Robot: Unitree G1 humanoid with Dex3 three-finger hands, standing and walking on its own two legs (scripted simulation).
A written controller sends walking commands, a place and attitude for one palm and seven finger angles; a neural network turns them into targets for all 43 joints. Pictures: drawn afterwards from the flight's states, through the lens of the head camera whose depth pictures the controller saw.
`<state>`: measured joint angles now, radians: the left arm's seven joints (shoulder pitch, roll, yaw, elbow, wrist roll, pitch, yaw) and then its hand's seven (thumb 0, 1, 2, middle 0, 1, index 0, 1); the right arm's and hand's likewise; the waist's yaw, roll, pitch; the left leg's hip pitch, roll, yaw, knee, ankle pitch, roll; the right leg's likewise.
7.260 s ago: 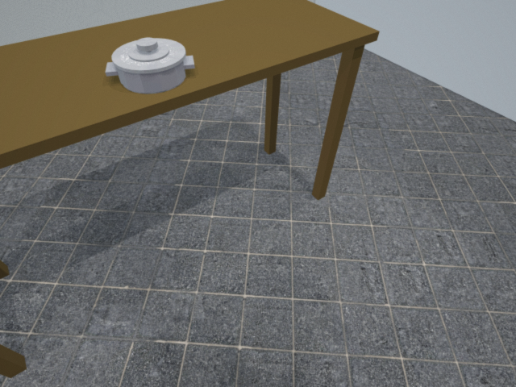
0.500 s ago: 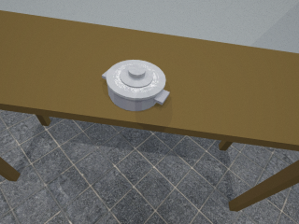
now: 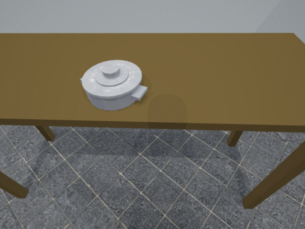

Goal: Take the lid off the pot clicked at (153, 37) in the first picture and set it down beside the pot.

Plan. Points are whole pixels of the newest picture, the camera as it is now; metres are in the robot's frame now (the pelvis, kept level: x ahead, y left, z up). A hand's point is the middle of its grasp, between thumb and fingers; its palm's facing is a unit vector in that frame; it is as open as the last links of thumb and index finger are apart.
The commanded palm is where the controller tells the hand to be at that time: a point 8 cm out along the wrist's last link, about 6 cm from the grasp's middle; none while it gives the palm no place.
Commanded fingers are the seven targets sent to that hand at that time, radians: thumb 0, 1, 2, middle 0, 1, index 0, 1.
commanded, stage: come to a stop and stand still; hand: left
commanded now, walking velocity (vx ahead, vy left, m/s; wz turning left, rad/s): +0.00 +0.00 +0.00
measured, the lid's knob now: (110, 70) +0.50 +0.14 +0.17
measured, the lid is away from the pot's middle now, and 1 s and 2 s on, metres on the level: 0.00 0.00 0.00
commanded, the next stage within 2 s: look again from close up in 0.28 s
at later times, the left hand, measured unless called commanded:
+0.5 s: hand out of the picture +0.02 +0.18 -0.17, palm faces +0.05 -0.97 -0.23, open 7.4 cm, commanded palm none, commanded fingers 0.00 0.90 0.90 -0.20 -0.30 -0.20 -0.30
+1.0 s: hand out of the picture +0.03 +0.20 -0.16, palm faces +0.05 -0.97 -0.22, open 7.4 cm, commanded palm none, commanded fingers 0.00 0.90 0.90 -0.20 -0.30 -0.20 -0.30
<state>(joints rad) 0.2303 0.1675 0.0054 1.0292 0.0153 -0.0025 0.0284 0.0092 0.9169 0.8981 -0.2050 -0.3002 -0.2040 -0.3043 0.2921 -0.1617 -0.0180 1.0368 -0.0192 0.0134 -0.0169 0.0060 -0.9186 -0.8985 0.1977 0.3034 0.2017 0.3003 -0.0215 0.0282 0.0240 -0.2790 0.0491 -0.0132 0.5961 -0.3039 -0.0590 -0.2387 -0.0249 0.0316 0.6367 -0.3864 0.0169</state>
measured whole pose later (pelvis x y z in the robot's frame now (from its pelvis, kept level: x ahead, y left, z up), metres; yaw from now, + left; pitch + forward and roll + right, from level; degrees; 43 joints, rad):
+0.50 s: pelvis +0.00 -0.01 +0.00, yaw +1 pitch -1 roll +1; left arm 0.26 0.18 0.02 1.05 0.02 0.00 0.03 0.01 0.90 0.90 -0.20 -0.30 -0.20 -0.30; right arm 0.24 -0.17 -0.02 1.06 -0.02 0.01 -0.02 0.00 -0.91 -0.90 0.20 0.30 0.20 0.30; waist 0.01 0.00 0.06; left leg -0.24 0.05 -0.03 0.54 -0.28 -0.07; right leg -0.20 -0.02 0.02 0.59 -0.37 0.01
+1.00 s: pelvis +0.00 +0.01 +0.01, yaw +1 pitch -1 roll +1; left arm 0.24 0.19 0.02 1.04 0.02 0.00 0.02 0.01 0.90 0.90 -0.20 -0.30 -0.20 -0.30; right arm 0.23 -0.16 -0.02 1.08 -0.02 0.01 -0.02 0.00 -0.92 -0.90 0.20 0.30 0.20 0.30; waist 0.01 -0.01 0.06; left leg -0.24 0.04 -0.02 0.52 -0.26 -0.05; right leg -0.19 -0.04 0.02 0.55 -0.34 0.03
